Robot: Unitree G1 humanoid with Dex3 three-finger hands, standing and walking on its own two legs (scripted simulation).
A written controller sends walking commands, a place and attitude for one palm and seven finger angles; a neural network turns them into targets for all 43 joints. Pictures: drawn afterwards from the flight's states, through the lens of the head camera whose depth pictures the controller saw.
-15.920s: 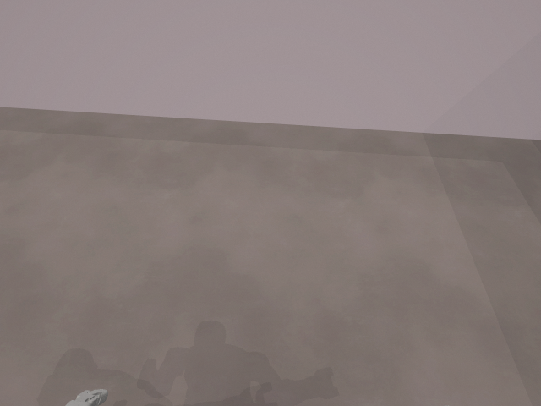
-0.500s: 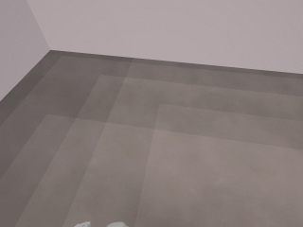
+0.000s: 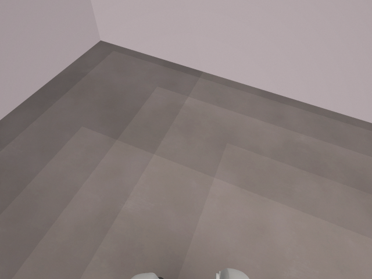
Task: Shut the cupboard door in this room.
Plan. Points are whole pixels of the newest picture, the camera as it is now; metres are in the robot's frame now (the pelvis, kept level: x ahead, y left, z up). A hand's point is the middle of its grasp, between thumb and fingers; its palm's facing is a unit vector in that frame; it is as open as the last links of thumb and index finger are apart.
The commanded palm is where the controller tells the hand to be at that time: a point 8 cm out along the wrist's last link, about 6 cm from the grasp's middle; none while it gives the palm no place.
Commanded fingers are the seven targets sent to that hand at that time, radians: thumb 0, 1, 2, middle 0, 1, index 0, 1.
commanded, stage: walk to a spot facing it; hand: left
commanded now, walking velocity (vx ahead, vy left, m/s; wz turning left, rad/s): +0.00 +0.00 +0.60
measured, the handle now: out of the picture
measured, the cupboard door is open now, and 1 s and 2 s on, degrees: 74 74 74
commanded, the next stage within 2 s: none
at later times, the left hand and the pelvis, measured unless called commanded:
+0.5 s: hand out of the picture +0.09 +0.14 -0.13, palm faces +0.28 -0.92 -0.27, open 7.4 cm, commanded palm none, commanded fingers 0.00 0.90 0.90 -0.20 -0.30 -0.20 -0.30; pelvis +0.04 -0.07 +0.01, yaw +18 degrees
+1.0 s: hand out of the picture -0.08 +0.18 -0.16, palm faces +0.62 -0.74 -0.27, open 7.4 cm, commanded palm none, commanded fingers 0.00 0.90 0.90 -0.20 -0.30 -0.20 -0.30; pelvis +0.01 -0.04 +0.00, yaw +37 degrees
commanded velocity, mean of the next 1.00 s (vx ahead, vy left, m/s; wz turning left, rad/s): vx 0.00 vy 0.00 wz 0.60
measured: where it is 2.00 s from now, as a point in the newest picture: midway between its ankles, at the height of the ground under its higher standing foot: outside the picture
